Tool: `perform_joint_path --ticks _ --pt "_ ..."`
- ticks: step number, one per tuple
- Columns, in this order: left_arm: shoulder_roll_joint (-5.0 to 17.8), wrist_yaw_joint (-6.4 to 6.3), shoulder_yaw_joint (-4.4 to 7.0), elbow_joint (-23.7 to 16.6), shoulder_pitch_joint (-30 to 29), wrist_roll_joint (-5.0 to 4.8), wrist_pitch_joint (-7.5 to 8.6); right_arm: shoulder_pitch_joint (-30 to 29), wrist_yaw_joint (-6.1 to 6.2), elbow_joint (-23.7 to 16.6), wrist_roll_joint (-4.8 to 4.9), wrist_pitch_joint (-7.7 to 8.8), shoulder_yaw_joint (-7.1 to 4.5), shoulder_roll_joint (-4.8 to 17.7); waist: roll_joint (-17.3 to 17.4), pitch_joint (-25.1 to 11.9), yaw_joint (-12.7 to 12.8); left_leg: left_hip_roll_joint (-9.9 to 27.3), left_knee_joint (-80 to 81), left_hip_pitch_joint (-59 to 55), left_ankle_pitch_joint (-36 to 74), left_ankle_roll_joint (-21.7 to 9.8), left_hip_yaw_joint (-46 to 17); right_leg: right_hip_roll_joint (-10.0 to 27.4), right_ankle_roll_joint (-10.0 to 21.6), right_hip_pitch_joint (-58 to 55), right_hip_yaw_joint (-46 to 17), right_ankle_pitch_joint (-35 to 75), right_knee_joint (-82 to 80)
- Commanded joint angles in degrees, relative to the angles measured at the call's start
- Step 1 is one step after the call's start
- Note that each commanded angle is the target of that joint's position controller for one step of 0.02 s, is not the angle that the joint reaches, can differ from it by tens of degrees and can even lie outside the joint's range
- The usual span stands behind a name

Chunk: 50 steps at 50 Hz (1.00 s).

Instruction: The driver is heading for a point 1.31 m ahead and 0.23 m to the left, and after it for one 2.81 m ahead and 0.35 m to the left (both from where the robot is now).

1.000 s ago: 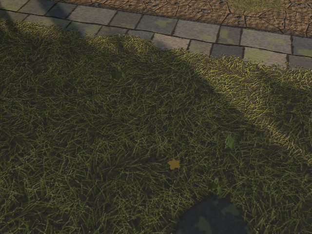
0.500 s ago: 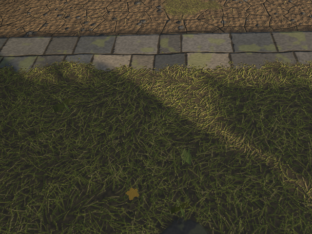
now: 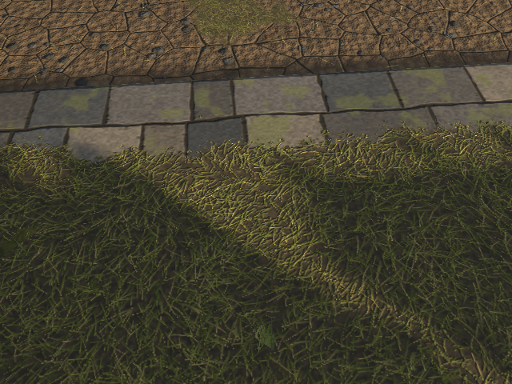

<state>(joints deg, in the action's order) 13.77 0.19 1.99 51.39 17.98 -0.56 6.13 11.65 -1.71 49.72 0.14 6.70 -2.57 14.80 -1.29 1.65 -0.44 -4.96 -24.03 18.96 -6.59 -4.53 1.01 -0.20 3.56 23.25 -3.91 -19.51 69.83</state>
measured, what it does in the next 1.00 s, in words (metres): walks ahead, turning left: right foot, then left foot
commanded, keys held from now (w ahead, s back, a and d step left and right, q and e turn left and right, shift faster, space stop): w+q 0.60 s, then w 0.18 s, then w+e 0.22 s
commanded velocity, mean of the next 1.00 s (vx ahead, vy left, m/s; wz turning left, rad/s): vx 0.50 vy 0.00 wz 0.32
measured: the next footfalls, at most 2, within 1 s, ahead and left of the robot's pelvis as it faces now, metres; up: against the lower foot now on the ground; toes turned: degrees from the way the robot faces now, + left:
right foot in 0.34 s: +0.36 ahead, -0.13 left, +0.00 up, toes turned +13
left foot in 0.84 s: +0.53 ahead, +0.22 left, +0.00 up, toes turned +27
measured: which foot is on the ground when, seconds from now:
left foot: down 0.00-0.32, up 0.34-0.82, down 0.84-1.00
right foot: up 0.00-0.32, down 0.34-0.84, up 0.86-1.00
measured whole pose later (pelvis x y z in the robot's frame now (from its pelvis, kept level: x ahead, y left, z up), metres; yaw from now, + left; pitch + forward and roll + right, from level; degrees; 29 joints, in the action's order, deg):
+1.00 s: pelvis +0.49 +0.11 +0.00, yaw +22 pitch +2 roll +0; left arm 16.5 0.2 3.1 51.6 17.6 -2.0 4.4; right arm 11.4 -1.9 41.0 -0.3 4.5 -2.9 13.9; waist -1.6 1.6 1.2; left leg -0.8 -27.1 18.1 -10.8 -3.4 5.7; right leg 4.9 1.1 26.3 -2.6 -20.0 67.8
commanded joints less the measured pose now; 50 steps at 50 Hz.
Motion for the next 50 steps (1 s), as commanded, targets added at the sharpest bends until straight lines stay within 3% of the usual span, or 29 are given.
perform_joint_path --ticks 1,3,5,8,11,14,15,16,17,18,19,20,21,22,23,25,28,33,38,40,41,42,43,44,45,46,47,48,50 --pt "4.2 -0.52 1.32 -5.0 0.7 0.88 1.09 0.5 -0.17 -2.9 -0.16 0.28 -0.43 4.3 3.0 -2.7 2.1 15.1 15.1 -8.5 2.3 -11.6 -21.8 6.3 -0.7 11.1 -1.7 3.6 -3.9" --pt "3.5 -1.05 1.09 -6.3 -1.3 1.38 0.58 2.5 0.41 -2.4 0.4 0.28 -0.92 6.2 3.9 -1.4 2.1 14.0 16.1 -4.9 5.6 -12.1 -18.0 6.2 -2.7 10.9 0.0 5.6 -11.2" --pt "3.2 -1.31 0.68 -8.4 -7.2 1.56 0.5 4.6 1.25 -2.2 0.61 -0.02 -1.54 8.1 3.8 -0.3 0.6 12.9 16.3 -2.5 5.6 -11.3 -15.8 5.3 -4.1 10.1 0.8 12.2 -21.1" --pt "2.9 -0.9 0.23 -10.4 -14.6 0.89 0.85 8.0 1.92 -1.7 1.23 -0.73 -1.95 9.1 5.0 -0.2 -2.0 11.0 14.5 -1.0 4.1 -8.9 -14.1 2.2 -5.2 4.9 1.6 22.1 -33.6" --pt "4.5 -0.45 0.51 -12.1 -18.6 -0.02 1.19 11.2 2.14 -1.2 1.74 -1.46 -1.96 8.8 5.9 -0.5 -3.3 12.5 11.6 -4.1 0.2 -8.0 -17.6 0.9 -5.6 2.5 0.4 23.2 -38.9" --pt "7.2 -0.08 1.53 -12.8 -17.9 -0.29 1.99 10.7 2.61 -1.9 1.59 -2.29 -2.29 9.3 6.9 -1.3 -1.3 13.9 6.3 -7.9 -3.0 -6.3 -22.5 0.8 -4.3 -2.1 -0.5 17.6 -43.4" --pt "8.1 -0.16 2.08 -12.0 -14.5 -0.2 2.23 10.1 2.7 -2.4 1.39 -2.54 -2.14 8.5 7.1 -2.4 0.7 12.6 3.0 -7.6 -2.3 -5.3 -22.8 0.9 -3.2 -6.7 0.0 15.5 -45.2" --pt "9.9 -0.49 2.95 -10.8 -8.1 0.24 2.51 9.1 2.62 -3.3 1.06 -2.55 -1.53 6.6 6.5 -6.1 3.8 9.7 -4.5 -4.8 -1.1 -3.6 -21.2 3.5 -1.1 -16.0 -1.5 13.9 -45.9" --pt "13.8 -0.96 3.98 -9.6 2.0 0.77 2.46 8.8 2.42 -4.9 0.07 -2.33 -0.22 2.6 -0.9 -14.3 7.6 5.1 -22.3 2.9 -9.3 -1.2 -14.9 14.3 2.6 -30.5 -11.2 10.7 -45.7" --pt "18.1 -0.66 5.05 -8.0 5.4 1.24 1.37 16.4 2.18 -7.1 1.73 -1.41 0.83 -0.7 -20.4 -19.6 3.7 -0.4 -38.2 21.9 -27.5 1.0 -8.2 26.0 11.4 -44.5 -36.1 1.6 -50.9" --pt "11.9 -0.37 3.94 -9.0 3.6 0.98 1.34 15.7 2.44 -5.7 2.87 -1.47 -0.5 5.9 -13.3 -15.5 4.6 4.3 -47.0 28.3 -25.2 1.5 -10.6 25.5 11.1 -41.1 -39.0 -6.4 -52.8" --pt "8.2 -0.35 2.96 -9.6 1.1 0.6 1.34 10.6 2.46 -6.2 2.5 -1.9 -1.39 8.6 -6.8 -9.2 5.3 6.2 -49.0 29.2 -19.5 1.6 -10.4 22.9 8.6 -34.6 -29.2 -2.8 -53.0" --pt "7.2 -0.11 2.42 -10.0 -2.4 0.75 1.21 8.7 2.53 -6.5 1.91 -2.36 -1.53 7.7 -2.7 -6.3 3.7 8.1 -48.0 26.5 -14.9 2.3 -9.3 19.8 7.1 -28.0 -21.6 4.4 -54.3" --pt "5.9 0.06 2.09 -9.8 -4.7 0.79 0.97 7.2 2.38 -7.1 1.36 -2.67 -1.72 6.9 -3.0 -3.6 2.6 9.4 -45.6 25.4 -12.1 2.7 -9.0 17.5 6.5 -23.6 -16.5 8.8 -55.9" --pt "5.6 0.09 1.94 -9.4 -5.7 1.11 0.93 7.0 2.0 -7.7 1.42 -3.15 -1.82 5.8 -4.4 -2.2 1.4 10.8 -44.1 23.2 -10.3 2.9 -8.5 15.7 5.8 -20.1 -11.9 11.7 -57.6" --pt "6.1 0.23 2.37 -8.4 -5.3 1.06 1.34 6.4 1.48 -8.7 1.55 -3.9 -1.55 3.8 -4.7 -1.8 1.0 11.3 -43.2 22.1 -7.7 3.5 -6.9 14.5 6.4 -17.8 -6.3 17.9 -59.7" --pt "8.1 0.0 3.17 -6.9 -3.9 0.93 1.55 3.2 1.18 -11.1 1.19 -4.3 -1.46 3.2 -2.6 -1.0 1.0 11.7 -37.9 25.0 -2.9 4.3 -7.3 15.3 7.5 -18.6 -1.0 25.5 -60.7" --pt "9.9 -0.27 3.4 -4.9 -1.3 0.48 0.78 -5.4 -0.23 -14.3 0.9 -3.62 -0.54 1.6 -1.5 0.8 3.6 10.4 -21.1 21.4 8.1 3.2 -4.0 14.0 6.5 -19.1 6.5 25.8 -61.3" --pt "12.2 -0.06 3.7 -1.7 3.3 -1.04 -0.72 -12.9 -1.49 -18.2 1.14 -3.16 -0.31 2.5 -2.2 3.5 4.6 8.6 -12.2 20.2 1.6 0.6 -0.5 17.1 5.9 -25.7 7.2 27.5 -59.0" --pt "13.4 -0.16 3.8 -0.8 3.3 -1.46 -1.43 -11.3 -1.59 -18.5 0.81 -2.97 -0.97 4.1 -4.0 1.5 2.1 6.2 -9.4 13.5 -3.4 -1.5 1.8 17.4 5.1 -27.3 7.5 41.2 -53.7" --pt "13.7 -0.23 3.64 -0.4 2.8 -1.65 -1.84 -5.4 -1.35 -16.9 0.56 -2.8 -2.02 5.8 -4.6 -2.1 -2.0 4.1 -6.5 3.9 -2.0 -2.8 3.5 16.1 4.2 -26.2 8.6 50.4 -46.5" --pt "12.7 -0.37 3.0 -0.2 3.0 -1.51 -1.94 4.1 -0.72 -13.9 0.44 -2.79 -3.69 8.9 -3.8 -7.8 -6.6 3.4 -5.5 -11.3 1.8 -4.4 3.4 13.4 2.5 -20.3 10.2 51.5 -35.4" --pt "9.7 -0.28 1.62 -2.2 2.8 0.13 -1.45 15.1 0.6 -11.8 -0.35 -3.14 -5.35 14.6 4.3 -16.9 -10.2 16.8 -7.6 -31.5 6.8 -8.3 -11.9 9.4 0.1 -4.8 11.1 29.3 -15.1" --pt "3.1 0.45 -0.24 -2.7 9.5 -0.1 -0.11 14.2 0.75 -12.2 -0.94 -3.11 -5.01 17.4 16.3 -25.3 -4.6 30.1 0.6 -43.5 -1.2 -16.2 -39.0 -0.5 -2.2 13.4 3.6 -14.6 2.2" --pt "10.2 0.61 1.71 -1.9 4.8 -2.2 0.71 14.3 0.6 -12.2 -0.82 -2.74 -3.99 12.1 8.8 -22.8 -7.8 29.2 4.0 -38.6 -4.3 -14.2 -38.4 1.2 -1.8 17.5 -4.3 -13.8 7.4" --pt "10.9 0.54 2.26 -4.0 0.5 -3.09 0.71 10.7 0.51 -11.6 -0.41 -2.41 -3.15 9.9 8.4 -13.3 -6.1 26.9 5.0 -30.8 -1.2 -11.4 -27.5 3.9 -1.5 20.6 -2.6 -8.6 6.5" --pt "9.7 0.07 2.16 -4.0 -1.3 -2.23 0.37 6.6 0.26 -11.4 -0.07 -2.08 -2.48 7.6 5.2 -9.0 -3.7 23.9 6.7 -23.0 2.2 -9.4 -20.6 6.4 -1.8 18.6 -1.6 -3.4 3.1" --pt "9.1 -0.27 2.49 -3.8 -1.3 -1.26 -0.32 3.4 -0.04 -11.4 -0.2 -1.68 -2.11 5.7 6.0 -6.1 -1.6 21.6 8.8 -17.0 4.1 -8.1 -15.4 7.9 -2.1 16.1 -1.4 0.2 0.3" --pt "6.7 -0.34 2.44 -2.4 2.3 -1.4 -2.25 0.9 -0.25 -10.6 -0.69 -0.47 -2.06 3.9 7.0 -4.8 1.2 19.6 13.1 -10.9 6.2 -7.3 -9.4 8.9 -2.5 10.6 -1.8 5.1 -0.9"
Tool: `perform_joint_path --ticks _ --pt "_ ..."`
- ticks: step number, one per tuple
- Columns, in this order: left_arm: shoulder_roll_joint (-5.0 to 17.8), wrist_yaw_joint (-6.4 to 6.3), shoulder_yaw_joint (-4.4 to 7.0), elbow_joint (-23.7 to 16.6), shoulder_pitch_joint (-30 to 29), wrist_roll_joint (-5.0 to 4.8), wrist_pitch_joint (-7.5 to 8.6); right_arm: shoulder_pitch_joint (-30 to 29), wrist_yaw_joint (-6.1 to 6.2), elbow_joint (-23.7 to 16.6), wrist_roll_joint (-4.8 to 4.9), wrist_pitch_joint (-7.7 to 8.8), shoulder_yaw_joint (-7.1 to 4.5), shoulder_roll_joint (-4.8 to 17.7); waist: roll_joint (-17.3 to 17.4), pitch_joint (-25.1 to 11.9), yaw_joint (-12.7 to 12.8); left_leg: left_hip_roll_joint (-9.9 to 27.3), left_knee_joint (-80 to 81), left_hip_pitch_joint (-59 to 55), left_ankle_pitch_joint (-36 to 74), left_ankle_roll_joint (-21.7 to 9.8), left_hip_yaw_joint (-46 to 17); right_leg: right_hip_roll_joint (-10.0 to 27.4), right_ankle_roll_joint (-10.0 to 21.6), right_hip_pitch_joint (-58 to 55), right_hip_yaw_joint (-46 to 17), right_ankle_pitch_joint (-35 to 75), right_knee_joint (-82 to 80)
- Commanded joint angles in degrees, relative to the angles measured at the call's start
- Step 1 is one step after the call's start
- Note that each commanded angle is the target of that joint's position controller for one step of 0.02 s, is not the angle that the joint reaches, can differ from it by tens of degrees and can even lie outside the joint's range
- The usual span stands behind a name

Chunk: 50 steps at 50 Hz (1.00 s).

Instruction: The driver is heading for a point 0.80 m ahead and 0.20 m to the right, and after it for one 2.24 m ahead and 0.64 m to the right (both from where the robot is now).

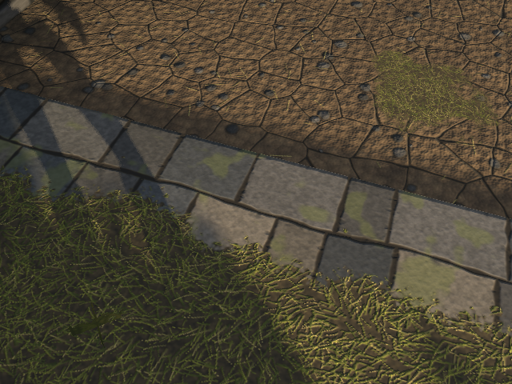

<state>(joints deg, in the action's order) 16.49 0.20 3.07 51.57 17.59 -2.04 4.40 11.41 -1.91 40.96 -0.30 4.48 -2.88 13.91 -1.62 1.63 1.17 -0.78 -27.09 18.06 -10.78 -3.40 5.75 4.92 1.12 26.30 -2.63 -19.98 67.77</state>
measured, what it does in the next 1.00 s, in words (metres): walks ahead, turning right: right foot, then left foot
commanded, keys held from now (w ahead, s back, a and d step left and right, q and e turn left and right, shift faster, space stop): w+e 0.60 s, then w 0.10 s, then w+q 0.30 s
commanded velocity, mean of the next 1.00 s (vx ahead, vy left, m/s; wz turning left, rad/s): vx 0.50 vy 0.00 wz -0.31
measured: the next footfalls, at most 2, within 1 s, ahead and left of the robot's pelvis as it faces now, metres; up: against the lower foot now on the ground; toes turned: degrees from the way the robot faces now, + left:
right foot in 0.42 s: +0.36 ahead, -0.17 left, +0.00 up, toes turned -16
left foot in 0.94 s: +0.71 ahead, -0.09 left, +0.00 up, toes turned -21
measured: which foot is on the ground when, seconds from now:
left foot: down 0.00-0.40, up 0.42-0.92, down 0.94-1.00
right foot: up 0.00-0.40, down 0.42-0.96, up 0.98-1.00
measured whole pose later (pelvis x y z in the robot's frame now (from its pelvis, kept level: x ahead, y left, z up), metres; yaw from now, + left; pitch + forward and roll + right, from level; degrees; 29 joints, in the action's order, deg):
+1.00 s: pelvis +0.56 -0.12 -0.02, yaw -20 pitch +2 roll +0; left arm 16.5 -0.4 3.2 45.3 18.8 -0.2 3.3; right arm 7.2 -2.9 41.3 0.9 5.9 -3.0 15.7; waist -0.8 0.9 1.4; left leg -3.7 -32.8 27.1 -8.5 -4.8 1.4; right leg -3.4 2.0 11.4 -4.0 -26.9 56.7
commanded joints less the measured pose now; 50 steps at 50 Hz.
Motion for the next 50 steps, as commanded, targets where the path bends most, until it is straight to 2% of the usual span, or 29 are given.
perform_joint_path --ticks 1,5,9,12,15,16,18,19,20,21,22,23,24,25,26,27,30,32,35,38,41,43,44,45,46,47,48,49,50 --pt "2.8 -0.38 1.28 -2.6 3.1 0.0 -1.16 1.1 0.05 -1.1 -0.38 2.28 -1.95 5.0 6.4 -4.0 0.2 15.4 17.3 -8.8 12.9 -8.6 -11.9 3.8 -0.3 7.7 -3.3 6.8 0.6" --pt "2.1 -0.56 1.53 -4.6 -1.7 0.38 -1.9 3.0 1.34 1.9 -0.95 2.68 -2.58 6.0 5.1 -0.1 -0.3 14.9 19.4 -10.1 16.6 -7.8 -4.6 3.0 -1.0 14.4 -5.4 15.6 -6.6" --pt "1.0 0.78 0.98 -6.9 -8.2 0.91 -1.45 4.0 2.29 3.4 -0.57 2.24 -2.97 7.7 4.3 2.1 -2.2 14.5 20.5 -12.7 16.1 -6.3 0.9 2.0 -0.5 14.7 -2.2 24.7 -19.6" --pt "0.2 1.92 0.33 -9.8 -14.2 1.03 -1.36 7.0 2.78 5.1 0.0 1.42 -3.41 9.0 3.2 4.3 -4.7 16.4 19.7 -17.9 17.4 -6.0 3.0 1.8 0.6 17.0 0.8 24.3 -25.5" --pt "0.2 3.11 0.19 -12.7 -17.8 0.85 -1.32 8.5 2.98 6.3 0.74 0.07 -3.75 9.9 3.6 4.9 -5.4 18.0 16.2 -23.7 22.6 -5.3 4.8 0.9 2.2 18.3 3.9 18.8 -28.9" --pt "0.6 3.45 0.36 -13.5 -17.8 0.75 -1.36 8.0 3.07 6.3 0.91 -0.35 -3.86 10.4 4.2 4.3 -4.7 18.1 14.0 -24.6 28.4 -4.7 5.7 -0.1 3.1 16.4 5.4 16.2 -29.8" --pt "2.5 3.68 1.37 -14.0 -14.6 0.6 -1.66 6.7 3.47 5.9 1.23 -1.09 -4.26 12.4 6.7 0.4 -2.0 17.8 6.2 -25.4 48.0 -3.3 7.2 -4.2 5.3 8.3 9.2 10.5 -29.7" --pt "4.4 3.6 2.4 -13.3 -9.5 0.4 -1.81 5.8 3.66 5.6 1.38 -1.55 -4.41 13.2 7.6 -2.8 1.2 17.2 -1.6 -24.6 55.2 -2.6 7.8 -6.7 6.8 1.2 10.5 8.2 -30.0" --pt "7.4 3.06 4.16 -11.3 -0.7 0.37 -1.84 4.4 3.78 5.3 1.79 -1.78 -4.29 13.4 6.6 -7.3 6.2 15.1 -13.4 -20.0 53.8 -0.9 8.9 -9.1 9.0 -11.8 10.4 11.6 -34.5" --pt "12.7 1.72 6.22 -9.5 7.6 0.6 -2.42 5.0 3.9 4.3 0.95 -1.22 -3.52 11.7 0.6 -12.2 9.4 12.2 -31.2 -5.9 34.9 2.0 8.8 -3.2 12.2 -29.1 -1.1 12.5 -37.1" --pt "18.0 1.45 6.72 -10.1 5.5 0.42 -1.9 10.8 2.76 1.4 -0.74 0.6 -0.74 2.4 -13.4 -16.8 1.3 -0.2 -51.0 20.1 -21.5 5.3 1.6 11.3 23.0 -47.1 -34.2 4.6 -42.3" --pt "13.3 1.69 5.31 -11.4 7.8 1.03 -1.12 4.2 1.9 0.5 1.41 3.16 -1.18 6.7 -6.1 -22.6 5.9 -0.6 -55.7 26.1 -22.9 3.8 -11.2 14.1 23.6 -49.6 -44.8 1.0 -50.2" --pt "10.1 1.85 4.43 -11.0 5.8 1.38 -0.47 -1.0 1.55 -1.3 3.28 4.19 -1.8 8.8 -3.6 -14.7 6.1 2.1 -53.6 30.0 -17.2 2.3 -11.5 12.6 20.5 -44.4 -36.1 5.7 -51.1" --pt "8.2 1.87 3.84 -11.7 1.7 0.89 -0.2 -1.4 1.89 -1.2 2.49 4.61 -1.57 8.3 0.9 -9.7 3.1 4.8 -48.3 27.8 -12.2 1.6 -11.2 10.0 18.4 -35.5 -28.6 11.3 -50.9" --pt "6.2 1.76 3.24 -12.7 -2.3 0.94 -0.22 -1.3 2.33 -0.4 0.89 4.42 -2.02 8.7 2.1 -6.6 0.7 6.4 -43.7 23.9 -9.7 2.0 -10.8 7.7 16.9 -27.6 -23.1 17.0 -51.5" --pt "5.1 1.47 2.75 -13.8 -4.3 1.64 -0.14 0.2 2.31 -0.2 0.36 3.66 -2.45 9.2 0.9 -6.0 -1.3 7.6 -41.3 19.8 -7.9 2.5 -11.3 6.3 16.6 -22.7 -20.3 20.9 -52.8" --pt "6.6 0.66 3.07 -14.3 -4.1 1.39 0.17 0.4 2.38 -0.8 -0.49 1.68 -2.3 7.4 0.7 -4.4 -2.7 7.4 -34.3 17.0 -4.5 5.2 -9.6 4.0 16.7 -15.4 -15.5 27.6 -54.9" --pt "7.5 -0.14 3.19 -13.6 -2.5 1.37 0.17 -3.0 2.42 -1.8 -0.61 1.18 -1.73 6.1 -0.3 -2.9 -1.7 6.8 -26.8 18.1 2.0 6.6 -8.3 2.6 15.6 -13.7 -11.8 29.8 -55.5" --pt "6.8 -0.61 2.83 -12.3 0.2 1.13 -0.13 -8.9 1.76 -2.8 -0.4 1.49 -0.75 4.2 -2.3 -2.4 1.3 4.9 -12.9 14.6 14.6 6.5 -7.2 -0.2 12.2 -13.0 -7.7 26.1 -54.7" --pt "7.4 -0.45 2.7 -10.7 3.0 1.15 -0.02 -12.8 0.76 -3.4 0.71 1.96 -0.49 4.7 -3.6 -1.2 3.9 4.1 -6.6 14.1 20.3 5.2 -6.5 2.4 11.6 -16.4 -8.6 20.0 -54.7" --pt "7.8 -0.43 2.69 -9.1 4.9 1.4 -0.18 -15.6 -0.18 -5.0 0.97 2.32 -0.7 6.1 -3.3 0.6 4.8 4.1 -4.1 19.9 14.8 2.2 -6.8 6.6 11.4 -25.3 -10.2 23.2 -52.1" --pt "8.2 -0.68 2.87 -8.4 4.9 1.49 -0.62 -14.8 -0.9 -5.4 1.22 2.47 -0.76 6.5 -3.6 0.8 3.9 3.5 -3.4 20.8 9.4 0.1 -6.3 8.2 10.4 -29.7 -9.7 29.4 -49.9" --pt "8.6 -0.85 2.97 -8.5 3.8 1.52 -0.85 -12.5 -1.11 -5.0 1.26 2.54 -1.05 7.0 -4.1 -0.4 2.5 2.5 -3.1 17.8 6.9 -1.1 -5.6 8.1 9.5 -30.5 -8.4 36.5 -47.7" --pt "9.1 -1.02 3.03 -8.7 2.5 1.6 -1.08 -8.6 -1.11 -4.1 1.2 2.47 -1.6 8.0 -4.5 -3.0 0.2 0.4 -2.8 11.7 5.6 -2.3 -3.8 7.1 8.7 -30.4 -6.6 47.2 -43.6" --pt "8.8 -1.24 2.77 -9.2 1.0 1.69 -1.48 -1.2 -0.93 -2.0 0.87 2.36 -2.65 9.7 -3.2 -7.5 -3.8 -1.5 -1.3 1.2 8.1 -4.1 -2.5 4.4 7.3 -28.7 -3.5 55.2 -34.7" --pt "7.6 -1.64 2.03 -10.4 0.6 2.45 -1.57 7.9 -0.67 -0.3 0.39 2.13 -3.5 12.6 1.0 -14.1 -7.5 4.7 -2.4 -14.2 12.7 -7.4 -11.6 1.8 5.2 -19.7 -1.0 46.2 -20.1" --pt "3.0 -1.2 0.74 -11.5 7.9 2.87 -0.4 12.4 -0.67 0.0 0.35 1.86 -4.72 17.6 14.9 -20.8 -4.6 17.5 0.5 -34.8 7.0 -17.6 -38.3 -8.3 -0.1 3.0 1.9 11.6 3.0" --pt "4.4 -0.59 0.47 -11.4 7.0 2.39 0.88 13.7 -0.89 1.0 1.9 1.46 -3.74 13.5 15.9 -22.2 -5.7 19.6 8.7 -39.3 -5.7 -18.6 -51.7 -9.5 -0.2 13.7 -4.3 -11.0 8.3" --pt "7.4 0.01 1.17 -13.1 1.0 0.67 1.8 10.1 -0.49 -0.1 1.97 1.06 -2.89 10.7 11.0 -13.1 -6.3 18.5 9.9 -33.0 -11.2 -15.6 -45.7 -6.0 0.4 19.1 -5.5 -7.7 10.3"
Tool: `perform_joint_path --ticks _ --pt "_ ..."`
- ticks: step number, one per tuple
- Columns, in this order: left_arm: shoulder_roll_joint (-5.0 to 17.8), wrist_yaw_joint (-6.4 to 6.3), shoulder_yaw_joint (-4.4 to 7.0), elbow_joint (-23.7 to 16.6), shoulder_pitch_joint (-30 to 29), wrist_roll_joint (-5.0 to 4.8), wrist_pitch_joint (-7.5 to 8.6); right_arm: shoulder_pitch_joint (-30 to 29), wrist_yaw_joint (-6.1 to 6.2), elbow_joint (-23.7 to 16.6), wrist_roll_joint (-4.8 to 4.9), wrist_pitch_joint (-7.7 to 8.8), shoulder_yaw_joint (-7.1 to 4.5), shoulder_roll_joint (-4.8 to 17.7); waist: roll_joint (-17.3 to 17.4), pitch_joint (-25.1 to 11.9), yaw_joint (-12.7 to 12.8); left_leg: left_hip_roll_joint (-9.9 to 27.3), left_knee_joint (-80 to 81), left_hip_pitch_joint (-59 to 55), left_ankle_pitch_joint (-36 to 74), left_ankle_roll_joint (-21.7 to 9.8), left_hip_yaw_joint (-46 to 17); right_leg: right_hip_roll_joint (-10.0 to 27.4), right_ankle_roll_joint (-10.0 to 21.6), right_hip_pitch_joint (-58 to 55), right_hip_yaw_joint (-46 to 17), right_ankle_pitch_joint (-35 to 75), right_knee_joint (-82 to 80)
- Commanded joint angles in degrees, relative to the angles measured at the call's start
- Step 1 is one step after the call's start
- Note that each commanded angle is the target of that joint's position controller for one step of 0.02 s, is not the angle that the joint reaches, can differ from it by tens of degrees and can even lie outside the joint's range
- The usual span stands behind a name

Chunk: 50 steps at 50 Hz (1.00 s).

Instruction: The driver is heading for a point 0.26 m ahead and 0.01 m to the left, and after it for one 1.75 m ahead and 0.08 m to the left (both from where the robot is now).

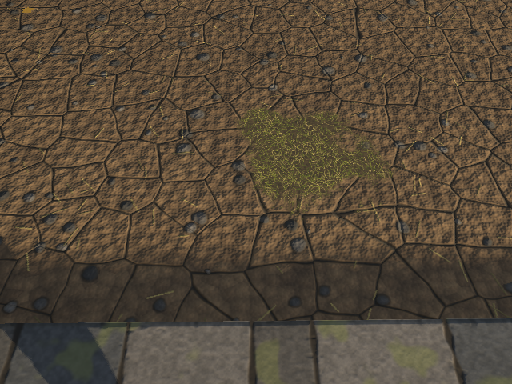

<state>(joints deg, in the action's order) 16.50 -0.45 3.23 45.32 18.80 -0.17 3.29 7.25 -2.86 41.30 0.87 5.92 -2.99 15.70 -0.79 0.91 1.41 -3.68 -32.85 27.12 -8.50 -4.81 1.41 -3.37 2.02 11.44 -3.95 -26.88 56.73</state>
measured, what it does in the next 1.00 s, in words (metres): walks ahead: right foot, then left foot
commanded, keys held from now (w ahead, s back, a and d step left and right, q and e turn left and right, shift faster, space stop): w+q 0.02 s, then q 0.20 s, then no key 0.46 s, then e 0.32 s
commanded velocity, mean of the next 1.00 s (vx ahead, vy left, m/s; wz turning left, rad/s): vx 0.13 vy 0.00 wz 0.11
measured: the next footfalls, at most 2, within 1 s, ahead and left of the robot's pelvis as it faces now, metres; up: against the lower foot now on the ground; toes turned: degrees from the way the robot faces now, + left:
right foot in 0.40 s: +0.35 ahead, -0.08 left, +0.00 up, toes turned +16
left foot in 0.70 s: +0.20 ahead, +0.15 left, +0.00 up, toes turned +10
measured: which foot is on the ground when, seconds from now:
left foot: down 0.00-0.42, up 0.44-0.68, down 0.70-1.00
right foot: up 0.00-0.38, down 0.40-1.00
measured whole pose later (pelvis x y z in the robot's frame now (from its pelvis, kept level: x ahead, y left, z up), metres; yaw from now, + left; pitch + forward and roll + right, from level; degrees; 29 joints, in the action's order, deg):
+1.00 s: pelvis +0.23 +0.01 +0.00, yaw +7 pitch +0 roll +0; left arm 16.5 0.7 4.6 41.3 13.4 -0.4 -1.6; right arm 13.7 3.8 44.0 0.3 -1.3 -4.0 15.0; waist 1.1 1.8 -0.2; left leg 3.0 -39.6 14.5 -24.8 1.4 2.5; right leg -1.9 2.7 23.0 -0.3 -15.5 39.3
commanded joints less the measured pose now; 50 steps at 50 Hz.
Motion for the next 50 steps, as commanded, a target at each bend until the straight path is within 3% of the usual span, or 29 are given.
perform_joint_path --ticks 1,2,3,5,7,9,12,15,17,19,20,21,22,23,24,25,27,30,33,34,35,36,37,38,41,45,48,49,50 --pt "7.3 0.78 0.83 -8.0 -4.8 -1.21 3.53 10.8 0.76 -1.7 0.07 -0.85 -2.41 7.9 4.0 -7.2 -6.0 19.2 16.7 -33.7 -11.6 -12.4 -35.1 4.6 0.0 33.6 -3.0 3.6 18.4" --pt "6.9 0.52 1.05 -8.7 -7.3 -0.01 3.76 7.9 0.86 -2.5 -0.55 -1.16 -1.98 7.1 0.8 -2.5 -4.2 17.1 17.4 -25.8 -1.5 -11.6 -30.2 5.9 -0.5 31.9 -2.0 6.0 13.8" --pt "7.0 0.17 1.48 -9.0 -6.7 0.96 3.52 6.2 1.13 -3.4 -1.12 -1.16 -1.67 6.7 1.3 -2.0 -2.2 15.3 17.5 -21.2 11.4 -11.0 -26.3 7.1 -1.2 27.9 -1.8 7.6 10.4" --pt "5.7 -0.42 1.4 -8.7 -3.8 1.46 2.35 6.0 1.55 -3.5 -1.22 -1.45 -1.77 6.9 3.8 -3.3 0.0 13.0 15.8 -17.1 32.9 -11.4 -20.4 7.0 -3.4 23.5 -0.8 6.7 6.6" --pt "4.3 -1.15 0.97 -8.8 -4.0 1.5 1.26 7.0 2.24 -2.9 -1.02 -1.8 -2.44 8.9 4.0 -4.6 0.3 11.4 14.6 -14.8 43.0 -11.2 -16.3 5.4 -5.2 22.4 0.8 9.7 1.3" --pt "3.4 -1.6 0.65 -9.2 -6.4 1.54 0.54 8.2 3.08 -2.3 -0.15 -2.9 -2.93 10.0 4.4 -6.3 -0.4 9.3 13.0 -13.6 43.0 -9.1 -14.3 3.7 -6.0 20.4 1.3 16.1 -5.0" --pt "2.6 -1.18 0.34 -9.9 -11.4 0.86 0.12 9.9 4.55 -1.6 0.75 -5.08 -2.84 9.3 5.9 -7.8 -2.3 7.7 10.8 -14.5 36.3 -5.4 -14.8 1.7 -6.0 18.1 0.9 24.6 -14.2" --pt "2.5 -0.13 0.18 -10.7 -15.5 0.72 0.57 11.8 5.62 -0.8 0.42 -6.35 -2.36 8.0 6.6 -6.9 -4.3 8.8 8.6 -17.3 29.8 -4.4 -17.6 1.6 -5.6 17.6 0.3 27.4 -20.6" --pt "3.8 0.44 0.62 -10.7 -15.3 1.01 1.23 11.7 5.77 -0.9 -0.23 -6.59 -2.14 7.7 6.8 -6.4 -4.1 10.6 5.7 -19.3 28.3 -4.8 -20.9 2.0 -4.1 16.5 -0.5 24.9 -23.6" --pt "4.2 0.65 0.99 -9.8 -12.2 1.34 2.11 9.6 5.62 -1.5 -0.19 -6.47 -1.81 6.9 7.3 -5.9 -1.7 9.4 1.5 -19.4 25.9 -3.7 -22.1 2.5 -1.6 11.2 -0.1 28.0 -31.2" --pt "5.4 0.45 1.25 -9.6 -10.2 2.14 2.64 9.5 5.36 -2.0 -0.56 -6.11 -1.47 6.0 5.4 -7.8 -0.9 6.4 -2.6 -17.0 22.1 -1.7 -20.9 5.9 0.7 3.1 -2.1 41.9 -33.9" --pt "8.6 0.05 1.67 -10.1 -8.5 3.27 2.57 13.8 5.1 -2.3 -1.66 -5.33 -0.84 4.0 -2.8 -12.2 -3.1 1.2 -11.6 -9.7 5.7 0.9 -17.3 15.3 6.6 -9.0 -10.3 65.5 -29.6" --pt "6.3 -0.05 1.33 -8.7 -5.2 3.37 1.46 18.8 4.96 -1.2 -0.87 -5.24 -0.27 3.7 -14.5 -17.7 -2.5 -3.4 -23.0 -1.4 -26.8 4.6 -13.2 25.2 16.7 -17.7 -22.0 72.5 -29.3" --pt "2.8 0.13 0.36 -8.4 -4.8 1.46 0.71 18.8 4.57 -0.5 -0.78 -5.83 -0.94 7.3 -10.9 -17.4 -2.2 -0.6 -28.6 0.8 -33.8 6.5 -13.0 26.9 17.8 -14.6 -27.0 59.5 -31.4" --pt "2.3 0.25 0.04 -8.8 -6.8 0.73 0.05 14.6 4.58 -0.8 -0.3 -6.98 -1.59 8.6 -6.4 -12.9 -1.4 0.7 -32.3 2.4 -31.0 8.0 -11.8 23.9 15.7 -10.6 -24.9 47.5 -32.8" --pt "2.7 0.39 -0.08 -9.0 -8.8 0.85 -0.6 12.0 4.83 -0.7 -0.21 -8.21 -1.77 8.3 -3.9 -9.8 -1.5 1.4 -33.6 3.0 -28.3 9.0 -10.3 21.3 13.6 -6.2 -21.8 39.2 -34.5" --pt "4.0 0.54 0.07 -9.2 -13.2 1.28 -1.64 11.4 4.96 -0.5 -0.33 -9.63 -1.55 6.3 -5.1 -5.5 -3.3 3.4 -27.2 -1.3 -23.6 9.6 -8.2 16.7 10.6 3.2 -15.5 27.8 -38.2" --pt "3.6 0.47 0.36 -8.2 -13.4 1.36 -2.7 11.4 4.59 0.7 -0.57 -8.97 -0.1 2.0 -8.8 -6.0 -2.7 3.3 -12.0 -9.7 -19.2 9.3 -3.8 11.8 9.1 5.9 -8.6 25.3 -38.7" --pt "3.4 0.07 0.19 -7.1 -12.3 0.36 -3.14 12.8 4.11 2.1 -0.97 -8.43 -0.3 2.2 -8.1 -7.2 -3.5 2.9 2.4 -17.2 -5.7 7.2 -2.2 11.8 8.3 6.2 -8.7 16.0 -37.2" --pt "2.8 0.0 -0.04 -6.2 -10.6 0.17 -3.06 12.2 3.96 1.9 -1.73 -8.36 -0.33 2.7 -6.8 -6.4 -3.3 3.1 5.6 -19.4 -3.1 5.9 -2.4 10.8 5.9 8.1 -8.3 10.2 -37.2" --pt "1.8 0.19 -0.42 -5.4 -9.2 0.49 -2.77 11.2 4.04 1.0 -2.91 -8.27 -0.44 4.3 -3.6 -4.7 -2.7 6.9 6.9 -21.1 -1.9 4.1 -6.8 9.2 2.7 11.9 -7.6 3.9 -35.9" --pt "2.0 0.47 -0.25 -5.8 -8.2 0.78 -2.56 9.9 4.21 1.1 -2.85 -8.2 -1.25 7.7 3.7 -1.7 -0.2 9.2 7.8 -14.6 -11.4 1.6 -8.9 5.2 0.1 11.9 -3.2 1.7 -34.6" --pt "2.4 0.43 -0.15 -6.3 -11.0 0.81 -2.46 9.3 4.17 1.4 -2.74 -7.72 -1.17 6.2 6.9 0.1 -1.4 9.0 11.1 -7.6 -21.7 0.6 -9.4 3.4 -1.6 7.5 -0.7 5.7 -31.4" --pt "3.0 0.23 0.2 -6.9 -12.4 0.46 -2.48 8.1 4.4 1.1 -2.84 -7.21 -1.01 5.5 8.1 1.8 -1.5 9.2 13.1 -5.8 -23.6 0.8 -9.9 2.5 -1.8 7.1 -0.1 9.3 -28.3" --pt "3.9 -0.22 1.08 -7.0 -10.7 0.03 -2.98 7.8 5.5 0.8 -1.86 -6.13 -2.2 8.0 10.4 2.7 -1.6 13.3 12.9 -9.4 -12.3 -0.6 -12.2 1.3 -0.7 12.2 1.3 14.5 -22.1" --pt "2.8 0.68 1.59 -8.2 -9.0 -0.02 -3.79 6.4 6.88 -0.5 -0.92 -6.11 -2.79 8.1 10.3 0.6 -1.9 20.1 8.9 -13.3 7.0 -5.2 -14.3 2.8 0.3 15.8 3.2 6.9 -12.7" --pt "2.4 1.44 1.8 -8.4 -7.1 -0.48 -4.12 4.9 7.12 -1.0 0.06 -6.53 -3.31 8.6 7.8 -0.6 -1.2 18.9 3.6 -14.1 12.4 -3.1 -10.2 3.1 1.7 12.1 4.3 12.0 -19.3" --pt "4.5 1.37 2.48 -8.8 -6.6 -0.48 -4.15 6.8 7.08 -0.7 -0.05 -6.66 -3.5 8.4 3.5 -1.4 -1.8 15.1 -1.2 -12.2 7.0 -0.2 -6.5 4.0 3.2 8.0 0.5 24.9 -23.8" --pt "9.4 1.07 3.87 -9.2 -6.2 -0.05 -4.21 7.5 7.0 -2.2 -1.03 -6.61 -3.2 6.4 -9.3 -2.0 -3.6 6.1 -12.2 -5.3 -2.4 5.3 2.5 10.0 8.5 4.1 -13.4 35.2 -28.7"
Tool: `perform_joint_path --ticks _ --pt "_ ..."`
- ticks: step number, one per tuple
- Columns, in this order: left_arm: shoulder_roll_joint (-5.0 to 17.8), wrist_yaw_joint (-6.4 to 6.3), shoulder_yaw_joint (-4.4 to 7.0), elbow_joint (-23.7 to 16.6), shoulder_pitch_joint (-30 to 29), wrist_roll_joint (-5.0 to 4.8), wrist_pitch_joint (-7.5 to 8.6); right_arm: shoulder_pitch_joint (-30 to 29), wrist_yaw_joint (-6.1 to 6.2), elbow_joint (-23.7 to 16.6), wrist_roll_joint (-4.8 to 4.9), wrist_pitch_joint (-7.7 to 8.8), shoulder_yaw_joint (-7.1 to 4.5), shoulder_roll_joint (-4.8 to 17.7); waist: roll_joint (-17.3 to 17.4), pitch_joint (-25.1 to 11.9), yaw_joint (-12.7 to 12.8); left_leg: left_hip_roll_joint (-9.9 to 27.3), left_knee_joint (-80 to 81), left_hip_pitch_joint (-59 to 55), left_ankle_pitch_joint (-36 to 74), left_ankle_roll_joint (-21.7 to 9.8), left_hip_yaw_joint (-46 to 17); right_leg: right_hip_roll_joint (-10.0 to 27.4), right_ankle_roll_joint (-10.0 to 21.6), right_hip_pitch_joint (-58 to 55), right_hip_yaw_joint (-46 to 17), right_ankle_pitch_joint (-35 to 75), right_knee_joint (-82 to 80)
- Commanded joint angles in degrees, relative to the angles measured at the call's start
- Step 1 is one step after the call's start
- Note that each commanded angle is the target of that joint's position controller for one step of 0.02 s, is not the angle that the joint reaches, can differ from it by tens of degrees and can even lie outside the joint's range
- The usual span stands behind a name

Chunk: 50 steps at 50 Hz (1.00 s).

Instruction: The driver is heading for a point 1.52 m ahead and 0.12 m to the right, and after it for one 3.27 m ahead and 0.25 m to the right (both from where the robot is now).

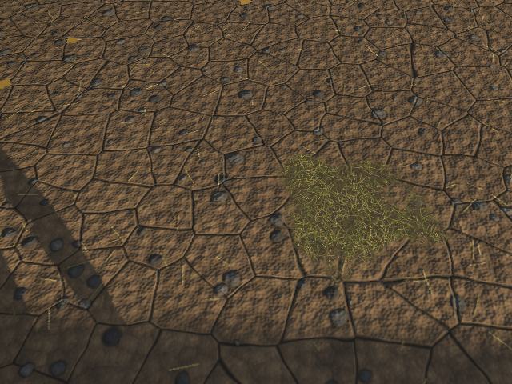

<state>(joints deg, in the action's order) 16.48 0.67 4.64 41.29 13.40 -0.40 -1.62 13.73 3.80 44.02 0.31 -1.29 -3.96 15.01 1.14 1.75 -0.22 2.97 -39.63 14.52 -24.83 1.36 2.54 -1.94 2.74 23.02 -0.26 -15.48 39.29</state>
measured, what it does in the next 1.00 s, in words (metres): steps on the spot, turning right: left foot, then right foot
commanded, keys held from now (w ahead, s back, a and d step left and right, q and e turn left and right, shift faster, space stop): e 0.28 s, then no key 0.72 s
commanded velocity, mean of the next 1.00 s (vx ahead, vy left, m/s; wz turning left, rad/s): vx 0.00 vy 0.00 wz -0.26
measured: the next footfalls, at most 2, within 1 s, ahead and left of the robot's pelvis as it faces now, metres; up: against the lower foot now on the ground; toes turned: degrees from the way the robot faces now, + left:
left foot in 0.38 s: +0.07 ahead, +0.13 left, +0.00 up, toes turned -17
right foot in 0.70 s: -0.04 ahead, -0.10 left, +0.00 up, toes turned -12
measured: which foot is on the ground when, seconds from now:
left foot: down 0.00-0.00, up 0.02-0.36, down 0.38-1.00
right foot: down 0.00-0.38, up 0.40-0.68, down 0.70-1.00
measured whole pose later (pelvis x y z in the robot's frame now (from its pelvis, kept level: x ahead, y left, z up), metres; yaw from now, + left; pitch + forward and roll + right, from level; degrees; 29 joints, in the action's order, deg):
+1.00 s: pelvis -0.02 +0.02 +0.02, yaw -16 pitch -2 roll +0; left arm 11.9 -1.7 1.6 45.9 14.6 0.5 -0.7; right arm 12.9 1.2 46.7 -0.4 0.0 -2.1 13.6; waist 0.2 1.9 -0.9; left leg 0.3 -30.7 13.9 -15.3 1.1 -1.6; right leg -0.8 -0.5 10.8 -3.9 -18.6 31.0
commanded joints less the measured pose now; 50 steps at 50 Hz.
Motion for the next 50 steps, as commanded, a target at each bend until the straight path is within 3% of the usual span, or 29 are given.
perform_joint_path --ticks 1,2,3,4,5,7,11,14,17,18,19,20,21,22,23,24,26,28,30,31,33,34,35,36,37,38,39,42,50 --pt "10.9 0.06 2.73 -4.9 5.6 0.72 0.97 -3.8 0.28 -6.5 -1.05 0.67 -1.57 6.1 -17.9 -5.7 3.5 -7.6 -20.0 17.7 -9.5 2.0 -0.8 16.9 16.2 -16.6 -33.0 31.0 -18.2" --pt "10.2 -0.08 1.88 -4.7 7.4 1.27 2.0 -3.7 -0.17 -7.1 -0.62 0.93 -1.19 4.7 -14.7 -10.0 3.4 -6.3 -30.0 21.1 -15.4 1.8 -8.4 19.8 17.9 -21.0 -36.0 31.5 -18.6" --pt "9.9 -0.38 1.82 -5.7 4.3 0.87 2.68 -2.8 -0.5 -6.3 0.07 0.86 -1.15 4.9 -9.0 -9.8 2.1 -5.2 -34.3 22.4 -12.7 1.7 -9.5 18.7 16.2 -20.6 -32.3 30.7 -17.0" --pt "9.7 -0.81 1.76 -6.5 1.5 0.29 2.75 -2.9 -0.42 -5.8 0.04 0.75 -1.27 5.3 -5.2 -8.9 1.2 -4.3 -34.1 23.2 -8.9 1.7 -9.4 17.1 14.0 -18.9 -28.7 29.9 -16.6" --pt "8.8 -1.4 1.4 -7.0 -0.5 -0.25 2.32 -3.2 -0.13 -5.6 -0.27 0.71 -1.61 6.3 -3.8 -8.6 0.7 -3.1 -31.1 21.8 -5.3 1.9 -9.6 15.3 12.2 -16.9 -25.6 28.5 -16.9" --pt "8.1 -2.1 1.21 -7.2 -1.9 -0.35 0.88 -3.3 -0.34 -5.8 -0.11 0.8 -1.41 5.4 -6.4 -8.1 -0.2 -4.0 -23.2 17.2 -1.3 2.7 -7.5 10.9 10.1 -13.2 -21.6 24.8 -17.8" --pt "8.8 -3.39 1.93 -7.9 -1.6 -0.28 -0.53 -4.9 -1.33 -6.0 0.47 1.24 -0.44 3.6 -9.1 -8.8 0.9 -5.8 -7.9 11.0 1.0 3.1 -7.2 9.6 9.6 -12.4 -22.9 16.7 -18.9" --pt "9.4 -3.46 2.34 -8.8 -2.7 -0.35 -1.33 -4.4 -2.35 -6.0 0.7 1.84 -0.82 5.1 -11.5 -7.8 1.1 -6.5 -0.9 7.0 2.8 2.4 -7.4 9.8 9.4 -10.3 -27.3 11.0 -20.2" --pt "8.3 -3.43 1.98 -9.2 -4.7 -1.2 -1.98 -0.6 -3.43 -4.6 0.21 2.5 -1.12 5.1 -10.6 -7.8 -0.8 -5.4 11.7 -0.7 11.3 0.1 -5.3 8.4 6.7 -7.2 -27.2 6.0 -18.0" --pt "7.2 -3.45 1.63 -8.7 -3.3 -1.32 -1.97 -0.1 -3.47 -4.5 -0.56 2.51 -1.39 5.6 -8.7 -7.4 -0.8 -3.3 15.9 -4.8 14.5 -1.2 -6.1 6.1 4.4 -4.1 -25.4 1.2 -15.9" --pt "4.5 -3.34 0.84 -8.4 -0.8 -0.41 -1.85 0.4 -3.35 -5.5 -2.07 2.4 -1.89 8.9 0.8 -7.2 0.3 7.7 21.0 -8.3 14.7 -4.9 -17.7 0.5 0.8 1.7 -19.6 -9.4 -5.6" --pt "5.8 -3.43 1.53 -10.2 -2.2 -0.79 -1.06 -0.9 -3.65 -5.7 -3.73 2.27 -2.76 13.4 15.7 -3.1 1.2 17.2 25.8 -2.1 17.0 -13.7 -31.7 -7.6 -1.9 8.8 -10.3 -19.9 5.4" --pt "9.2 -3.49 2.65 -9.2 -1.9 0.34 -0.29 -4.2 -3.61 -7.5 -3.92 2.84 -2.41 11.5 11.7 -1.9 1.0 18.6 26.7 1.6 13.3 -17.1 -33.9 -4.5 -3.7 8.4 -12.9 -19.2 17.2" --pt "10.5 -3.31 3.28 -7.3 -0.7 -0.12 -0.32 -7.4 -3.35 -8.1 -2.91 3.05 -1.68 9.0 7.7 -1.3 2.6 15.4 25.8 2.4 11.1 -15.4 -28.7 -4.4 -4.1 8.4 -13.2 -15.2 22.5" --pt "9.1 -3.5 3.08 -5.3 1.2 -0.16 -0.85 -9.4 -3.17 -8.5 -1.81 3.14 -1.01 7.1 5.7 -1.0 3.4 11.7 24.9 1.9 9.8 -13.0 -23.6 -4.1 -5.1 8.0 -12.7 -11.9 24.8" --pt "7.7 -3.66 2.72 -4.3 2.2 0.11 -1.32 -9.9 -3.04 -8.3 -0.93 3.24 -0.29 5.3 5.9 -0.9 3.3 10.3 24.2 0.8 11.4 -12.3 -21.3 -3.7 -6.1 8.3 -12.8 -9.3 27.1" --pt "4.9 -3.46 1.7 -3.9 2.0 -0.13 -1.44 -8.9 -2.95 -7.6 -1.01 3.09 0.85 3.1 6.0 -1.2 2.7 7.6 23.5 0.6 15.8 -12.4 -16.6 -2.8 -7.6 5.5 -10.8 -7.1 25.5" --pt "3.0 -3.2 0.62 -4.7 -0.7 -0.24 -1.16 -6.8 -2.84 -6.7 -1.13 2.7 0.89 3.3 7.7 -1.8 1.1 6.3 22.5 -3.5 16.3 -12.4 -14.7 0.2 -8.6 4.2 -7.3 -6.4 14.8" --pt "1.3 -2.73 -0.53 -5.3 -3.4 -0.12 -0.67 -4.3 -2.59 -5.8 -0.87 1.99 0.3 5.6 9.2 -2.5 -1.4 6.1 20.9 -4.7 18.1 -12.6 -14.4 2.0 -9.0 -0.7 -3.5 -9.1 4.0" --pt "1.7 -2.59 -0.54 -5.3 -3.6 -0.34 -0.43 -2.6 -2.5 -5.2 -0.79 1.61 -0.06 7.0 9.9 -2.8 -2.2 6.7 20.0 -5.2 19.4 -13.1 -15.2 1.6 -8.9 -2.5 -2.2 -11.3 0.2" --pt "2.8 -2.48 -0.27 -3.5 -0.5 -0.68 -0.02 -1.8 -2.41 -4.7 0.0 1.11 0.0 7.4 8.8 -3.0 -1.1 7.2 17.9 -5.3 22.6 -12.8 -16.4 1.1 -7.8 -7.3 -0.8 -4.0 -11.1" --pt "2.9 -2.45 -0.34 -2.4 1.0 -0.3 0.16 -0.9 -2.47 -3.9 0.6 1.2 0.19 7.0 7.7 -2.4 -0.1 6.7 17.2 -4.0 25.5 -11.5 -16.1 1.2 -6.7 -11.2 -1.2 4.1 -18.7" --pt "4.5 -2.61 -0.27 -2.2 1.9 0.5 0.29 0.7 -2.66 -3.2 0.55 1.86 0.43 6.5 5.9 -3.4 -0.1 6.2 16.5 -2.0 27.3 -9.0 -15.7 3.1 -5.3 -15.9 -4.4 10.3 -20.0" --pt "7.8 -3.06 0.22 -2.4 3.0 1.04 0.24 1.2 -3.21 -3.7 -0.59 2.96 0.85 5.4 -0.4 -6.1 -1.4 3.7 13.5 0.9 25.9 -6.2 -12.5 7.8 -3.5 -21.1 -8.5 24.1 -15.8" --pt "8.5 -2.67 0.68 -0.6 2.6 0.75 0.13 1.9 -3.62 -3.9 -0.9 3.7 1.04 3.8 -8.8 -7.0 -3.1 -0.9 14.2 -0.9 18.7 -3.6 -6.8 6.9 -0.9 -17.0 -7.5 18.4 -12.4" --pt "5.0 -2.18 0.02 -1.5 1.4 0.72 0.19 -1.7 -3.64 -3.7 -1.26 3.81 1.03 5.1 -6.9 -5.8 -0.5 -1.8 12.3 -2.6 16.2 -1.7 -5.5 5.9 -0.2 -14.0 -7.7 12.4 -13.8" --pt "2.9 -2.12 -0.68 -0.9 1.0 1.26 0.28 -3.2 -3.66 -3.7 -1.16 3.61 1.01 4.5 -6.0 -4.9 -0.4 -1.8 12.2 -2.9 15.4 -1.3 -5.2 5.9 -0.6 -12.1 -8.0 8.3 -14.9" --pt "3.0 -2.36 -0.92 -0.3 0.9 1.06 0.94 -2.9 -3.17 -3.1 -0.88 2.38 1.03 3.7 -5.3 -0.9 -0.6 -1.7 12.1 -2.2 16.8 -1.8 -5.4 4.9 -1.5 -8.8 -7.6 5.4 -15.6" --pt "2.1 -2.63 -1.56 2.4 1.9 0.86 1.75 -0.7 -2.22 0.3 -0.61 1.82 0.59 3.7 -2.3 0.4 -0.5 -1.5 12.4 -3.5 16.9 -0.9 -5.5 4.0 -1.7 -7.2 -7.1 3.4 -15.7"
